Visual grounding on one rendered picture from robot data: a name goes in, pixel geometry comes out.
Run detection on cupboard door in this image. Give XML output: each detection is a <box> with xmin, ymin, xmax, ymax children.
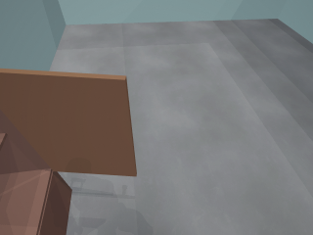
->
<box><xmin>0</xmin><ymin>68</ymin><xmax>137</xmax><ymax>177</ymax></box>

